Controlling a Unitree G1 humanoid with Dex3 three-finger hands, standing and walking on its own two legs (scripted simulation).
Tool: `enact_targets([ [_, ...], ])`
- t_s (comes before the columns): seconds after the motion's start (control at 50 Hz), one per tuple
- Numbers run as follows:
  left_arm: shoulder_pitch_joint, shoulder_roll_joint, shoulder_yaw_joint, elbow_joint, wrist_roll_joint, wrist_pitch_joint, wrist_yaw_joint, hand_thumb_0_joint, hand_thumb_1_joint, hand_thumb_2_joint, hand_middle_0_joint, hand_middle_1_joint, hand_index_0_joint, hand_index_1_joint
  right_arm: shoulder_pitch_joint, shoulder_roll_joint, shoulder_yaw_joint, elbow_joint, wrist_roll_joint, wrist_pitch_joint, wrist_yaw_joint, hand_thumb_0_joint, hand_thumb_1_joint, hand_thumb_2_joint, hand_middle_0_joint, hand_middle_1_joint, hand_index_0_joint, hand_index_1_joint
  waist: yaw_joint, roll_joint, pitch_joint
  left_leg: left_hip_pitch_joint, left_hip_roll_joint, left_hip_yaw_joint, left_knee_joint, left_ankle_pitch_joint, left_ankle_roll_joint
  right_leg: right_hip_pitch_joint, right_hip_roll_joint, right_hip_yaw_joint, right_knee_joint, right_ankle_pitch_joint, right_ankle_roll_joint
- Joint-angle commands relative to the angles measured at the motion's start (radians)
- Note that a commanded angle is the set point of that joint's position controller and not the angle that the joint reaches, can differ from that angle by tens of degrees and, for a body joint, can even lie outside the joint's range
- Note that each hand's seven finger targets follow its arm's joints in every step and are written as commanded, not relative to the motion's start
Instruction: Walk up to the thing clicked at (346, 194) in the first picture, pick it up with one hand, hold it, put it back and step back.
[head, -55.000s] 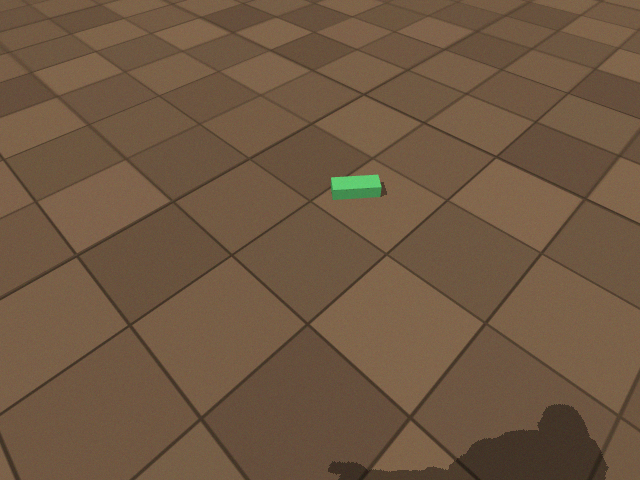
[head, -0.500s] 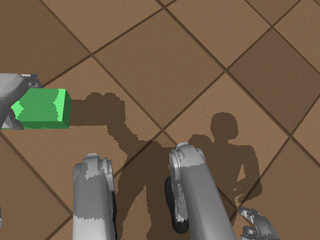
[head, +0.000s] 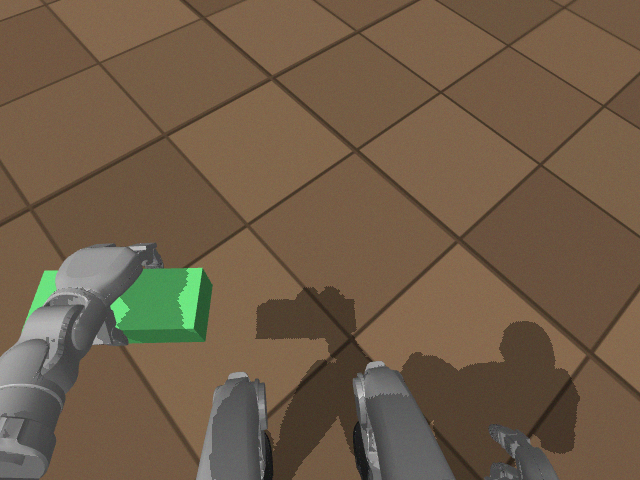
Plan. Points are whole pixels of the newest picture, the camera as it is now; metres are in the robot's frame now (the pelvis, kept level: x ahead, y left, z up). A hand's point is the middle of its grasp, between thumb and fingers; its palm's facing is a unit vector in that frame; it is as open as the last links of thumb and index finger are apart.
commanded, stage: lift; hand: left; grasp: from above
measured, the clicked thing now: (125, 306) +0.38 +0.26 -0.11
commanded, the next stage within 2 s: hold in 0.70 s
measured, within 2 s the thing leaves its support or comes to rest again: neither
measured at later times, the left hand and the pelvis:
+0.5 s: hand (88, 285) +0.35 +0.24 +0.05, palm faces -0.45 -0.01 -0.89, open 11.7 cm; pelvis +0.03 +0.00 +0.12, yaw +1 degrees
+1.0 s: hand (72, 242) +0.37 +0.23 +0.10, palm faces -0.48 -0.02 -0.88, open 11.7 cm; pelvis +0.07 +0.01 +0.16, yaw +0 degrees
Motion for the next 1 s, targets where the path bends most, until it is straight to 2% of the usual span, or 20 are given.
enact_targets([
  [0.0,-0.275,0.250,0.100,-0.176,-0.013,0.002,0.070,0.000,0.464,1.101,-0.779,-1.041,-0.801,-1.017,0.039,-0.161,-0.063,-0.075,0.008,-0.048,-0.030,0.000,-0.908,-0.901,0.200,0.300,0.200,0.300,0.003,0.074,-0.411,0.462,-0.015,-0.003,-0.377,-0.009,0.024,0.316,0.027,-0.018,-0.322,0.044,-0.052],
  [0.02,-0.264,0.225,0.086,-0.148,-0.004,0.004,0.076,0.000,0.461,1.087,-0.774,-1.050,-0.799,-1.023,0.039,-0.159,-0.062,-0.067,0.008,-0.054,-0.032,0.000,-0.912,-0.902,0.200,0.300,0.200,0.300,0.003,0.069,-0.384,0.477,-0.016,-0.005,-0.397,-0.005,0.022,0.325,0.027,-0.016,-0.340,0.049,-0.053],
  [0.06,-0.266,0.238,0.100,-0.133,0.002,0.003,0.096,0.000,0.438,1.079,-0.746,-1.070,-0.775,-1.038,0.043,-0.161,-0.069,-0.060,0.011,-0.065,-0.034,0.000,-0.912,-0.902,0.200,0.300,0.200,0.300,0.013,0.067,-0.362,0.513,-0.013,-0.001,-0.436,0.005,0.020,0.367,0.027,-0.010,-0.385,0.051,-0.051],
  [0.12,-0.297,0.181,0.047,-0.139,0.021,0.004,0.117,0.000,0.449,1.067,-0.745,-1.093,-0.779,-1.055,0.054,-0.156,-0.072,-0.048,0.011,-0.080,-0.033,0.000,-0.915,-0.903,0.200,0.300,0.200,0.300,0.008,0.083,-0.354,0.591,-0.016,0.008,-0.495,0.030,0.015,0.418,0.028,-0.003,-0.447,0.071,-0.053],
  [0.18,-0.257,0.151,0.026,-0.115,0.034,0.008,0.137,0.000,0.420,1.052,-0.718,-1.095,-0.756,-1.054,0.060,-0.149,-0.077,-0.038,0.014,-0.093,-0.031,0.000,-0.917,-0.904,0.200,0.300,0.200,0.300,0.019,0.063,-0.338,0.644,-0.024,0.025,-0.536,0.073,0.013,0.485,0.031,0.006,-0.516,0.084,-0.053],
  [0.22,-0.290,0.171,0.037,-0.122,0.040,0.011,0.150,0.000,0.433,1.088,-0.720,-1.130,-0.759,-1.088,0.065,-0.154,-0.083,-0.029,0.013,-0.100,-0.031,0.000,-0.917,-0.904,0.200,0.300,0.199,0.300,0.023,0.069,-0.335,0.684,-0.028,0.038,-0.565,0.096,0.013,0.527,0.031,0.012,-0.554,0.104,-0.051],
  [0.24,-0.304,0.147,0.015,-0.122,0.043,0.015,0.155,0.000,0.435,1.095,-0.729,-1.138,-0.767,-1.097,0.069,-0.150,-0.081,-0.030,0.014,-0.103,-0.029,0.000,-0.919,-0.904,0.200,0.300,0.199,0.300,0.020,0.069,-0.331,0.702,-0.029,0.042,-0.579,0.112,0.013,0.542,0.030,0.012,-0.566,0.123,-0.051],
  [0.28,-0.310,0.150,0.020,-0.103,0.049,0.021,0.171,0.000,0.481,1.133,-0.768,-1.142,-0.803,-1.104,0.064,-0.155,-0.085,-0.026,0.014,-0.110,-0.029,0.000,-0.916,-0.903,0.200,0.300,0.199,0.300,0.027,0.064,-0.304,0.736,-0.027,0.042,-0.618,0.101,0.013,0.564,0.030,0.009,-0.596,0.120,-0.047],
  [0.3,-0.319,0.135,-0.001,-0.108,0.051,0.025,0.175,0.000,0.477,1.123,-0.764,-1.141,-0.800,-1.102,0.063,-0.152,-0.081,-0.028,0.016,-0.112,-0.027,0.000,-0.917,-0.903,0.200,0.300,0.199,0.300,0.023,0.063,-0.289,0.754,-0.027,0.043,-0.639,0.100,0.012,0.573,0.031,0.008,-0.614,0.119,-0.049],
  [0.34,-0.318,0.159,0.024,-0.084,0.057,0.033,0.187,0.000,0.492,1.125,-0.767,-1.141,-0.806,-1.099,0.066,-0.157,-0.086,-0.022,0.016,-0.116,-0.026,0.000,-0.915,-0.902,0.200,0.300,0.199,0.300,0.034,0.056,-0.282,0.788,-0.025,0.040,-0.674,0.107,0.009,0.611,0.031,0.008,-0.641,0.126,-0.047],
  [0.38,-0.315,0.118,-0.010,-0.078,0.055,0.042,0.186,0.000,0.497,1.113,-0.769,-1.140,-0.810,-1.096,0.057,-0.152,-0.084,-0.028,0.016,-0.121,-0.023,0.000,-0.917,-0.902,0.200,0.300,0.199,0.300,0.039,0.048,-0.260,0.812,-0.027,0.041,-0.709,0.123,0.007,0.641,0.031,0.007,-0.669,0.145,-0.046],
  [0.4,-0.314,0.131,-0.008,-0.084,0.059,0.048,0.187,0.000,0.487,1.104,-0.764,-1.132,-0.804,-1.089,0.056,-0.153,-0.083,-0.034,0.021,-0.122,-0.022,0.000,-0.916,-0.902,0.200,0.300,0.199,0.300,0.045,0.038,-0.256,0.829,-0.029,0.042,-0.723,0.132,0.007,0.656,0.031,0.007,-0.684,0.147,-0.048],
  [0.5,-0.270,0.090,-0.028,-0.053,0.046,0.079,0.176,0.000,0.482,1.100,-0.751,-1.149,-0.796,-1.100,0.062,-0.148,-0.087,-0.036,0.023,-0.125,-0.019,0.000,-0.917,-0.902,0.200,0.300,0.199,0.300,0.052,0.005,-0.247,0.901,-0.033,0.056,-0.773,0.222,0.005,0.744,0.031,0.011,-0.743,0.225,-0.046],
  [0.56,-0.250,0.092,-0.032,-0.071,0.034,0.084,0.153,0.000,0.485,1.093,-0.754,-1.137,-0.799,-1.089,0.061,-0.147,-0.092,-0.047,0.025,-0.124,-0.021,0.000,-0.915,-0.901,0.200,0.300,0.199,0.300,0.064,0.004,-0.249,0.934,-0.037,0.063,-0.803,0.261,0.006,0.794,0.031,0.016,-0.773,0.262,-0.048],
  [0.64,-0.233,0.066,-0.049,-0.107,0.024,0.083,0.126,0.000,0.478,1.051,-0.743,-1.118,-0.793,-1.064,0.062,-0.141,-0.094,-0.051,0.027,-0.117,-0.026,0.000,-0.913,-0.899,0.200,0.300,0.200,0.300,0.061,0.004,-0.258,1.003,-0.036,0.063,-0.834,0.344,0.002,0.838,0.033,0.015,-0.797,0.332,-0.050],
  [0.72,-0.256,0.083,-0.032,-0.131,0.028,0.081,0.121,0.000,0.475,1.038,-0.733,-1.121,-0.790,-1.059,0.069,-0.144,-0.096,-0.052,0.026,-0.108,-0.030,0.000,-0.910,-0.898,0.200,0.300,0.200,0.300,0.062,0.024,-0.260,1.054,-0.029,0.062,-0.864,0.402,-0.003,0.855,0.033,0.010,-0.814,0.369,-0.055],
  [0.78,-0.257,0.067,-0.049,-0.144,0.034,0.080,0.115,0.000,0.503,1.070,-0.763,-1.113,-0.816,-1.056,0.063,-0.143,-0.092,-0.054,0.027,-0.103,-0.031,0.000,-0.908,-0.898,0.200,0.300,0.200,0.300,0.060,0.016,-0.230,1.074,-0.031,0.066,-0.885,0.411,-0.002,0.869,0.032,0.013,-0.840,0.379,-0.054],
  [0.82,-0.263,0.082,-0.035,-0.148,0.042,0.083,0.117,0.000,0.493,1.063,-0.748,-1.111,-0.804,-1.052,0.065,-0.146,-0.094,-0.054,0.026,-0.098,-0.029,0.000,-0.905,-0.896,0.200,0.300,0.200,0.300,0.069,0.018,-0.238,1.088,-0.032,0.066,-0.892,0.442,-0.004,0.886,0.030,0.013,-0.844,0.400,-0.054],
  [0.88,-0.265,0.083,-0.037,-0.155,0.041,0.082,0.107,0.000,0.538,1.082,-0.782,-1.098,-0.837,-1.040,0.057,-0.147,-0.095,-0.057,0.026,-0.093,-0.029,0.000,-0.901,-0.894,0.200,0.300,0.200,0.300,0.069,0.025,-0.217,1.102,-0.033,0.065,-0.917,0.433,-0.006,0.910,0.031,0.013,-0.865,0.387,-0.053],
  [0.98,-0.236,0.074,-0.042,-0.166,0.036,0.083,0.078,0.000,0.538,1.119,-0.794,-1.092,-0.840,-1.043,0.050,-0.150,-0.098,-0.068,0.026,-0.082,-0.028,0.000,-0.900,-0.895,0.200,0.300,0.200,0.300,0.081,0.015,-0.221,1.143,-0.033,0.067,-0.933,0.504,-0.005,0.949,0.031,0.011,-0.882,0.440,-0.055],
])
